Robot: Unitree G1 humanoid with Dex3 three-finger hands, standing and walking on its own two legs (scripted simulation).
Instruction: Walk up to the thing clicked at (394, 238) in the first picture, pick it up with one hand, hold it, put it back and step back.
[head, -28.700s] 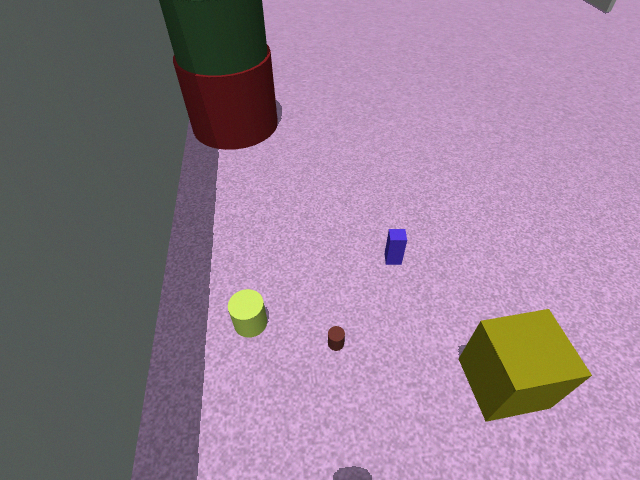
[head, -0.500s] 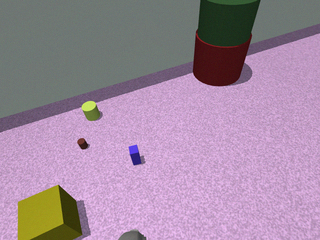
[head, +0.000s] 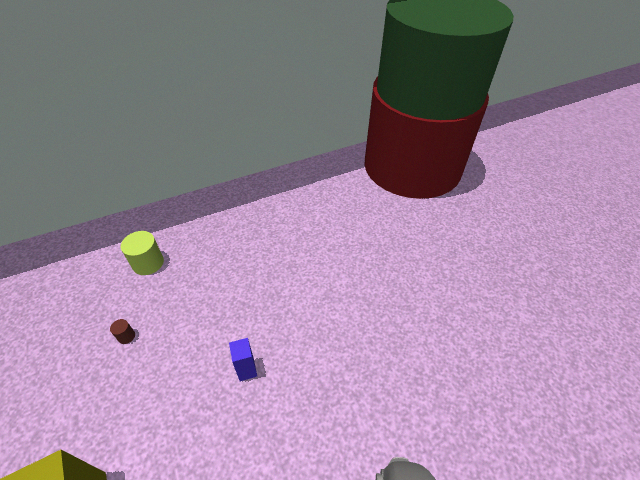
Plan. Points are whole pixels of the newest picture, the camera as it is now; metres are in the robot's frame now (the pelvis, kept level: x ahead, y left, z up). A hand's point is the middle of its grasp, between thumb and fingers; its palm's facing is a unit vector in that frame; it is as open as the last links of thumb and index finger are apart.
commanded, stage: walk up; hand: left
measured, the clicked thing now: (243, 360) +0.58 +0.23 -0.69
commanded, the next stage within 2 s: none
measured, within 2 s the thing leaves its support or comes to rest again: neither
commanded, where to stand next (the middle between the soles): +0.22 +0.01 m, yaw +1 degrees
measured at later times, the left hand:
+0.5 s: hand out of the picture +0.17 +0.29 -0.16, palm faces +0.00 -0.92 -0.40, open 7.4 cm
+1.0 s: hand (152, 407) +0.26 +0.26 -0.15, palm faces -0.03 -0.93 -0.37, open 7.4 cm
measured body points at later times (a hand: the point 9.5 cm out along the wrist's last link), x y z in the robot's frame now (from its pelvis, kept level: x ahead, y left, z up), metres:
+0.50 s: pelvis +0.14 +0.01 -0.02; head +0.16 +0.01 +0.43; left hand +0.17 +0.33 -0.13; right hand +0.24 -0.31 -0.13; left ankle +0.23 +0.13 -0.74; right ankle +0.13 -0.15 -0.73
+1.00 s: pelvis +0.19 +0.00 +0.00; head +0.20 -0.01 +0.45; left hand +0.27 +0.31 -0.12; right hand +0.26 -0.30 -0.14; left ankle +0.23 +0.13 -0.73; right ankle +0.20 -0.13 -0.73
